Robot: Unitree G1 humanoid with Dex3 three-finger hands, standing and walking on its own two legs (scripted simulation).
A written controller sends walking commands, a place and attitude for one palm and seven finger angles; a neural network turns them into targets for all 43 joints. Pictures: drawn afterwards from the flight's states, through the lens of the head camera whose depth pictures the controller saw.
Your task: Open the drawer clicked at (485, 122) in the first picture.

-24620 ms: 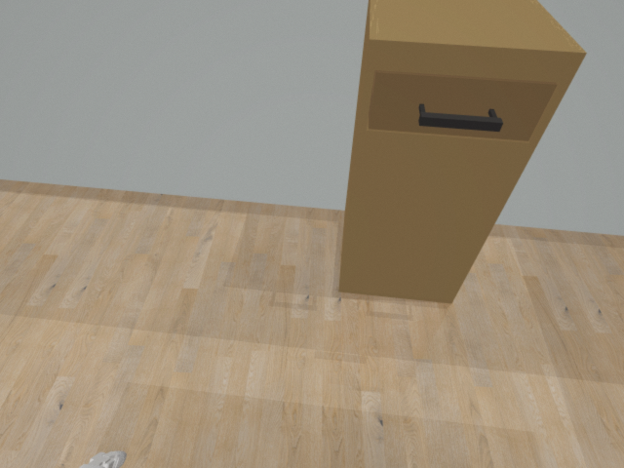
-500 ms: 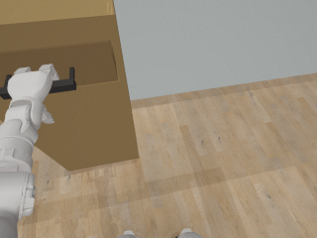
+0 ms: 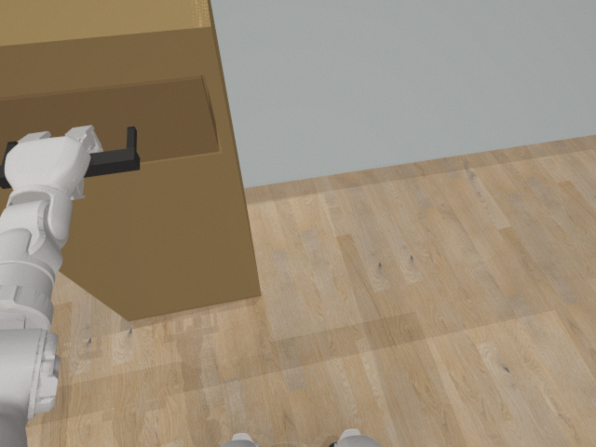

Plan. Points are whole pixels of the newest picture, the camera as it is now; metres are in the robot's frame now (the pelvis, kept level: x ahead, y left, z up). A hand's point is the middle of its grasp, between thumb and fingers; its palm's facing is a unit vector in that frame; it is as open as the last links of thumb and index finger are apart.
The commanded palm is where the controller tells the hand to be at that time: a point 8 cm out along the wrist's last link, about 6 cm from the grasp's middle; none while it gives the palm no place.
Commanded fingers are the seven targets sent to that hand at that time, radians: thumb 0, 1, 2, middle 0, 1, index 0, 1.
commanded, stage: pull the drawer open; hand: left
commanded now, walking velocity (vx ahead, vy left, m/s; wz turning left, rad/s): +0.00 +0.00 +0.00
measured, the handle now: (71, 155) +0.50 +0.30 +0.07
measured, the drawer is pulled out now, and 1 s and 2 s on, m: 0.00 0.03 0.27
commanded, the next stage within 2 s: none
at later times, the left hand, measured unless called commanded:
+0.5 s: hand (71, 199) +0.44 +0.30 +0.04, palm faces -0.06 -0.01 -1.00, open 5.2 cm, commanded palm +0.43 +0.30 +0.10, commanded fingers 0.00 0.90 0.90 -0.40 -1.35 -0.40 -1.35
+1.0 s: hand (70, 208) +0.43 +0.30 +0.04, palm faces -0.04 -0.03 -1.00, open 5.3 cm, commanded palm +0.38 +0.30 +0.10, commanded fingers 0.00 0.90 0.90 -0.40 -1.35 -0.40 -1.35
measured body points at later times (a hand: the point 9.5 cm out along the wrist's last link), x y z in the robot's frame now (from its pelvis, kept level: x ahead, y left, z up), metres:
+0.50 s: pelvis +0.01 +0.00 +0.00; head +0.10 +0.00 +0.45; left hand +0.44 +0.30 +0.10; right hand +0.08 -0.27 -0.13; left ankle -0.02 +0.10 -0.70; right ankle -0.01 -0.13 -0.70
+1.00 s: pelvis +0.01 +0.00 +0.01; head +0.09 -0.01 +0.45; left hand +0.42 +0.30 +0.10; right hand +0.03 -0.28 -0.12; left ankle -0.02 +0.10 -0.70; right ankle -0.01 -0.13 -0.70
